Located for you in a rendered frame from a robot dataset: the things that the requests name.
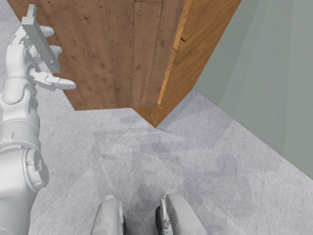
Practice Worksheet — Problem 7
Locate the right robot shin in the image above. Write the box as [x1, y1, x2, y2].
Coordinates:
[160, 189, 175, 235]

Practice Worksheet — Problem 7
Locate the handle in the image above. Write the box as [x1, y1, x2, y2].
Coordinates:
[21, 4, 61, 73]

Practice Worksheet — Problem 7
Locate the cupboard door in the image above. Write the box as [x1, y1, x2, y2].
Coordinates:
[7, 0, 186, 111]

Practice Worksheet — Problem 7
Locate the right robot thigh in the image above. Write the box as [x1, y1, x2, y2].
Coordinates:
[159, 193, 208, 235]

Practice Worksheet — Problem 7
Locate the left robot upper arm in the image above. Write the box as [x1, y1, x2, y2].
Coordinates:
[0, 148, 50, 235]

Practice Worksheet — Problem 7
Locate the left robot hand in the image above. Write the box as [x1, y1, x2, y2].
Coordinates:
[5, 25, 76, 92]

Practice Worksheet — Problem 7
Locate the robot left forearm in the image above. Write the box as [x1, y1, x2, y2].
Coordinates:
[0, 77, 41, 155]

